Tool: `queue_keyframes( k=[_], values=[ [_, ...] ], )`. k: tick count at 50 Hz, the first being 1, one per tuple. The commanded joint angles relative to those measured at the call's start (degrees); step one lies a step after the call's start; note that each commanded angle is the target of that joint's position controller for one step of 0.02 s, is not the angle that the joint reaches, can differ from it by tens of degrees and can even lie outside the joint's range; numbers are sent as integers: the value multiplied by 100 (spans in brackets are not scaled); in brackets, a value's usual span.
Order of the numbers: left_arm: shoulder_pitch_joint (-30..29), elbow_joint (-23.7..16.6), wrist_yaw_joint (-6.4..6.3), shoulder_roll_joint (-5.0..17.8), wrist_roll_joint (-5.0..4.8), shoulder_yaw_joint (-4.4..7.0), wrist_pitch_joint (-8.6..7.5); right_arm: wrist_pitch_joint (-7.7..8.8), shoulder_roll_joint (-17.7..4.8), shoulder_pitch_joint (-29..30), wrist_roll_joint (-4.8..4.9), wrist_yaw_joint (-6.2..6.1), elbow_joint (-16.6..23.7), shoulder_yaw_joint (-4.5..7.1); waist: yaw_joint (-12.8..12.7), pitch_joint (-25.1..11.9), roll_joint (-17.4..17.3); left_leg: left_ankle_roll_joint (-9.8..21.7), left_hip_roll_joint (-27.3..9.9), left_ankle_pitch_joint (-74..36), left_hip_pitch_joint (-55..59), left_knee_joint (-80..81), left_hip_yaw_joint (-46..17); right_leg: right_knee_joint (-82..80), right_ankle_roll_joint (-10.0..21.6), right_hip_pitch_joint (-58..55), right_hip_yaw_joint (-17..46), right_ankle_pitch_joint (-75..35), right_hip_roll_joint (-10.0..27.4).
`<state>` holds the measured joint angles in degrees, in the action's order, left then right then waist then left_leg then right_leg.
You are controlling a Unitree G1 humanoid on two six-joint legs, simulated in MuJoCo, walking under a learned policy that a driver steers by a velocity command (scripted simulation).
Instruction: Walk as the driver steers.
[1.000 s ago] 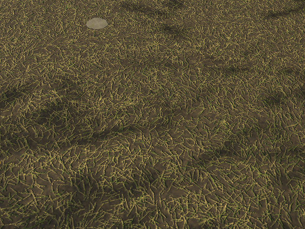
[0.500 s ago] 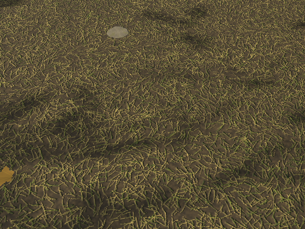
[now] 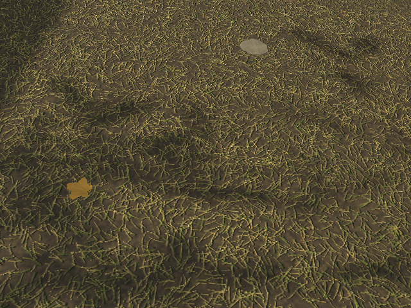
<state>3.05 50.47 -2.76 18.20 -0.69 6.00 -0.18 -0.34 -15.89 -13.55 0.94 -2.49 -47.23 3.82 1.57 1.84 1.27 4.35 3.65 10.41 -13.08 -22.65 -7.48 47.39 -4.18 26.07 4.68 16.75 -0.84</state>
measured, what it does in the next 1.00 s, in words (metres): walks ahead: right foot, then left foot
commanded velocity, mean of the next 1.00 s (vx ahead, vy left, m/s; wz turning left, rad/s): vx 0.42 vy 0.00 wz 0.19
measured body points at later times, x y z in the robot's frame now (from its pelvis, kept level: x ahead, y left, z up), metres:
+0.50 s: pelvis +0.14 +0.00 -0.01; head +0.17 +0.00 +0.44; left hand +0.06 +0.26 -0.14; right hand +0.37 -0.21 -0.11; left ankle +0.26 +0.17 -0.71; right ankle +0.05 -0.15 -0.75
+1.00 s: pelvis +0.39 +0.10 -0.01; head +0.41 +0.11 +0.44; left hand +0.54 +0.38 -0.10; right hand +0.45 -0.18 -0.13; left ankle +0.29 +0.17 -0.75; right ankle +0.62 -0.03 -0.69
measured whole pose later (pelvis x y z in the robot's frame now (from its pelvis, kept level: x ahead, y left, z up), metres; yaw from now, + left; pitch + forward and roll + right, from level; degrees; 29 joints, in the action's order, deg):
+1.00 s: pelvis +0.39 +0.10 -0.01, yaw +9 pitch +1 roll +2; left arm 4.3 46.0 1.5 16.6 -0.6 2.2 -4.6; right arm 4.8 -15.8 -20.8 0.2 0.5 -49.2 2.9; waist 4.0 1.2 2.6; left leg 3.6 4.6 12.9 1.9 -9.8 3.1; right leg 36.4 0.0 38.7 1.1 -6.2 6.5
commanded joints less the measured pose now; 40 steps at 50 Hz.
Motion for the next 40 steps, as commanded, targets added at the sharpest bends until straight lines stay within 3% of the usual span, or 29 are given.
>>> queue_keyframes(
  k=[1,5,7,9,10,11,12,13,14,15,18,22,25,27,28,30,31,32,33,34,35,36,37,40],
  values=[
    [-619,-489,115,427,-36,31,-225,64,-1131,-75,10,-22,288,289,193,-200,-1056,876,-1378,1787,844,1070,-2059,-806,-4,594,79,52,30],
    [-498,-490,240,460,-83,3,-467,97,-1136,29,19,45,379,296,168,-226,-1021,918,-1253,1894,534,963,-2315,-1544,168,-153,28,200,-70],
    [-128,-374,271,477,-118,2,-558,86,-1041,194,21,68,459,256,-38,-256,-1003,812,-1098,1878,206,811,-2305,-2121,294,-868,-99,-123,-75],
    [451,-151,269,495,-84,21,-618,91,-781,229,-3,74,502,159,-314,-352,-775,539,-756,1927,-413,299,-2006,-2802,482,-2043,-225,-701,97],
    [990,-23,248,639,-15,48,-632,123,-460,195,-25,94,516,57,-492,-598,-299,272,-430,2226,-1104,-713,-1543,-2906,711,-2951,416,-324,764],
    [1498,58,218,889,87,48,-602,180,-71,84,-26,123,550,-54,-484,-753,656,-80,266,2347,-1977,-2341,-484,-3325,1152,-3545,1828,793,1692],
    [1522,175,292,1300,182,161,-624,275,-473,293,111,117,831,44,-416,-69,1243,-82,167,2490,-3173,-3085,-280,-3809,1855,-3133,3414,2095,2424],
    [1175,28,299,875,76,61,-656,334,-889,312,116,127,746,128,-354,429,805,-145,-232,2021,-3541,-3568,-388,-3903,1898,-2920,3117,2439,2301],
    [1028,-28,282,590,14,-20,-657,368,-951,268,78,160,645,162,-319,524,722,-196,-322,1544,-3610,-3696,-322,-3900,1677,-2927,2556,2029,1960],
    [999,-68,278,551,11,-52,-639,396,-874,267,27,184,607,161,-285,408,655,-237,-438,1221,-3579,-3709,-158,-3899,1524,-2956,2148,1584,1743],
    [1231,-8,253,536,35,-102,-609,494,-562,739,-62,283,790,75,-433,326,545,-432,-722,296,-3326,-3317,357,-4054,1471,-2685,1229,22,1443],
    [1537,89,242,695,-17,-98,-546,538,-173,1406,-29,357,1079,-99,-662,317,560,-575,-683,-467,-2358,-1788,824,-4068,1411,-2120,349,-1116,1131],
    [1823,166,268,855,-77,-81,-510,530,-297,1601,39,425,1203,-86,-678,319,617,-485,-556,-680,-1708,-1169,908,-4029,1390,-2067,302,-1381,1355],
    [1838,191,272,890,-119,-73,-469,519,-468,1503,69,451,1239,-34,-488,321,661,-299,-528,-588,-1454,-909,859,-3877,1307,-2305,311,-1814,1563],
    [1797,186,267,931,-123,-66,-442,513,-580,1270,64,448,1197,20,-289,199,675,-183,-443,-520,-1061,-788,906,-3584,1233,-2390,223,-2552,1585],
    [1809,161,248,810,-86,-122,-401,470,-973,-131,47,379,783,255,453,-668,443,134,-267,-455,928,-620,1038,-1807,949,-2002,-283,-3970,1172],
    [1841,-10,247,503,85,-256,-414,421,-1369,-1169,-16,297,609,372,832,-1523,-319,488,-1390,-172,2605,-744,-211,56,732,-818,-493,-2480,885],
    [2490,-110,258,-228,27,-451,-531,400,-1754,-1391,-76,342,494,397,389,-2341,-2094,1327,-2656,1429,3713,287,-3115,1870,488,858,-365,1384,-110],
    [2095,-69,288,501,-124,-281,-626,439,-1155,-1227,-51,380,530,239,541,-1865,-1431,1197,-2524,1932,3266,719,-3395,2522,572,1401,205,1552,173],
    [1623,-248,317,730,-222,-206,-681,474,-956,-750,-42,388,584,160,424,-1014,-1183,993,-2343,1531,2585,752,-2523,2593,695,1770,55,1043,454],
    [1409,-261,294,655,-173,-220,-694,497,-860,-371,-67,400,647,122,265,-635,-708,893,-2086,788,1858,839,-1852,2369,711,1552,-52,523,703],
    [1341,-262,284,584,-73,-200,-676,514,-745,-96,-109,418,676,94,101,-373,-600,855,-1866,220,1297,973,-1370,2056,680,1365,-80,182,852],
    [1433,-235,297,503,-45,-197,-618,537,-636,58,-159,423,686,60,-75,-312,-663,827,-1708,-125,935,1142,-1050,1913,667,1055,-44,-51,972],
    [1423,-258,307,260,-6,-236,-449,637,-646,81,-89,417,571,75,-269,-144,-582,954,-1611,-686,498,1528,-541,1472,524,966,-127,-404,1023]
  ],
)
